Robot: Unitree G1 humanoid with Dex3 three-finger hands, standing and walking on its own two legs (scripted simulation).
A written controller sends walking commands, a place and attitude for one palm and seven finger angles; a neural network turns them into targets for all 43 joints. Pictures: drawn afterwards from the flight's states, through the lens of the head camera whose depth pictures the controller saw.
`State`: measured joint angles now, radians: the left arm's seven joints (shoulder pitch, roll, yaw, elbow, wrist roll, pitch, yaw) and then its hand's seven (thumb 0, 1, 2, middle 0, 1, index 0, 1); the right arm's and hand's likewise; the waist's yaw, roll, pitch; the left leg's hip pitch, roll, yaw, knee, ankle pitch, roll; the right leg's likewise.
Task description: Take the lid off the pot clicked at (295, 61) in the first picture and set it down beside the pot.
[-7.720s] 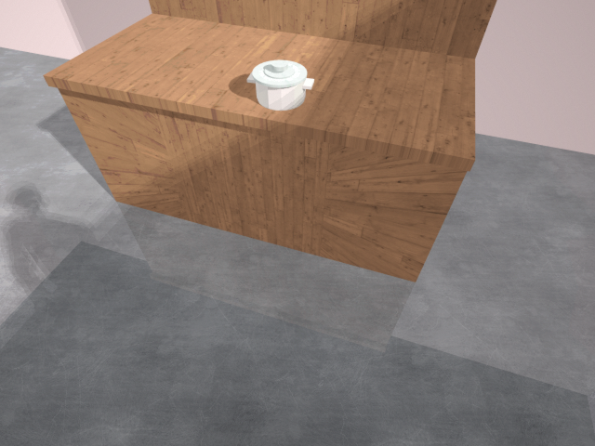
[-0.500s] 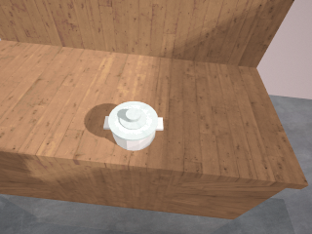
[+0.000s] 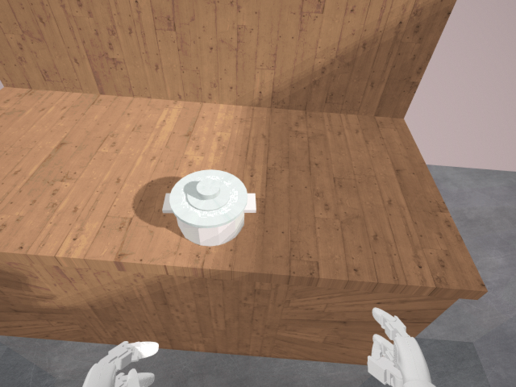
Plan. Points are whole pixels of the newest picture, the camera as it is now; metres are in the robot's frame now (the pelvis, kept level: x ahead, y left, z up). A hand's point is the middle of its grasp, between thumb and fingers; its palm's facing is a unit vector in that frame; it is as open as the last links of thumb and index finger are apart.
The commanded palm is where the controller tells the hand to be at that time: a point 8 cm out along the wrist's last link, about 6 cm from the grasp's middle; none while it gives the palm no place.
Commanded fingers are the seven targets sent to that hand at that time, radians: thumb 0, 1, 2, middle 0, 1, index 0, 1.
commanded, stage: lift the closed hand beside the body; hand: left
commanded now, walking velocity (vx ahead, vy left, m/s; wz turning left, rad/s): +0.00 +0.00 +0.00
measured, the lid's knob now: (208, 189) +0.51 +0.14 -0.01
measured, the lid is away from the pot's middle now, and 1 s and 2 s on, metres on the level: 0.00 0.00 0.00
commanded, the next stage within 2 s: raise the hand higher, near the body in 0.28 s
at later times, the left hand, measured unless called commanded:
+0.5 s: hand out of the picture +0.12 +0.20 -0.06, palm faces +0.22 -0.91 -0.35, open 3.1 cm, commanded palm +0.08 +0.25 -0.02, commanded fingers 0.00 0.90 0.90 -1.30 -1.50 -1.30 -1.50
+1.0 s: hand (106, 341) +0.17 +0.22 +0.03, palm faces +0.28 -0.88 -0.38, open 3.1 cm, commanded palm +0.13 +0.25 +0.08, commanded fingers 0.00 0.90 0.90 -1.30 -1.50 -1.30 -1.50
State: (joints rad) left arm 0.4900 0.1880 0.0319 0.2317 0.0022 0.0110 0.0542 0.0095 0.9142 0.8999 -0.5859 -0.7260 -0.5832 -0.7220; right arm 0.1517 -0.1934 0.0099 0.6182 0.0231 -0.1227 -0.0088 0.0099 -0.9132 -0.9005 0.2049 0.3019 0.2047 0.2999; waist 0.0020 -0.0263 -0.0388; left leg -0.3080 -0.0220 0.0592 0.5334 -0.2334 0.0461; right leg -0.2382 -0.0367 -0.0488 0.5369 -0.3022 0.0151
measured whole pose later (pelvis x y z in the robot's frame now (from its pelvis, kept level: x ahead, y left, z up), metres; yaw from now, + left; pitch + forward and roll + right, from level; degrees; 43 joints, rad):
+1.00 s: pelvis +0.04 -0.02 +0.01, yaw +1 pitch -2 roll +0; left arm 0.66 0.27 0.13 -0.22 -0.02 0.01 0.07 0.02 0.90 0.90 -1.30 -1.50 -1.29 -1.50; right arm 0.13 -0.20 0.02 0.59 0.01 -0.08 -0.08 0.01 -0.91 -0.90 0.20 0.30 0.20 0.30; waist 0.08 0.04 0.01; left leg -0.14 -0.02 0.03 0.43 -0.25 0.02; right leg -0.05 -0.02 -0.08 0.39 -0.31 0.00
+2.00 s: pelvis +0.00 +0.00 +0.01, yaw +1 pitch -2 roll -1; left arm 0.13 0.55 -0.04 -0.08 0.82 0.01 -0.19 0.00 0.08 1.17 -0.96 -0.50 -0.95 -0.49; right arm 0.08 -0.27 0.02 0.60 0.03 0.14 -0.01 0.01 -0.91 -0.90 0.20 0.30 0.20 0.30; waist 0.06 0.11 0.06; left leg -0.21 -0.02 0.04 0.39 -0.16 0.05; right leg -0.12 -0.02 -0.07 0.35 -0.21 0.01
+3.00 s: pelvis +0.03 +0.00 +0.01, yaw +2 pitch +4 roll -1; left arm -0.29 0.52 -0.16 0.25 0.84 0.08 -0.17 0.00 -0.24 1.28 -0.82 -0.09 -0.82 -0.08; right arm 0.11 -0.28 0.03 0.63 0.07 0.15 0.02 0.01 -0.91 -0.90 0.20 0.30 0.20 0.30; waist 0.02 0.10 0.00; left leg -0.30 -0.03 0.03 0.45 -0.21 0.05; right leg -0.21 -0.04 -0.08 0.42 -0.27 0.02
